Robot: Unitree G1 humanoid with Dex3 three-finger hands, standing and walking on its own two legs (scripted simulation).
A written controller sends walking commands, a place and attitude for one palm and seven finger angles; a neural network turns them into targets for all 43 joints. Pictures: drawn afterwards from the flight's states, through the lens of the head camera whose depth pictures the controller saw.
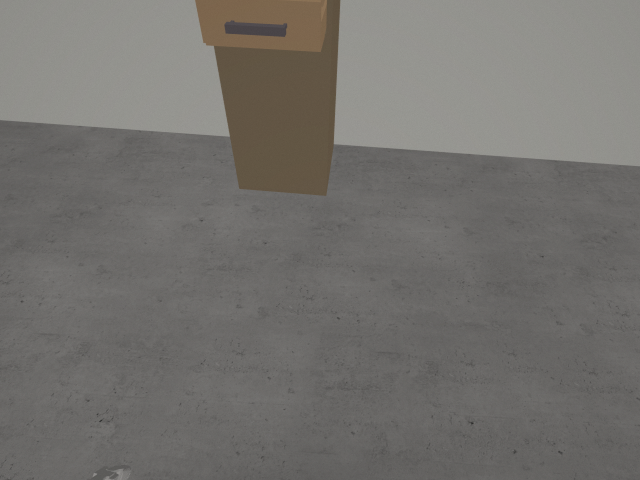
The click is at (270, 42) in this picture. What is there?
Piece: drawer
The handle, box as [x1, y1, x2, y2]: [224, 20, 286, 36]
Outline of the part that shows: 224,24 226,33 278,36 285,35 286,23 282,25 234,22 232,20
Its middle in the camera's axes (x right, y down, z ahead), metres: -0.20 -0.66 +1.20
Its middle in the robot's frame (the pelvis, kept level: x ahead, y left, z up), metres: +1.33 +0.26 +0.05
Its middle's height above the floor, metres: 0.82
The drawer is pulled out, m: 0.16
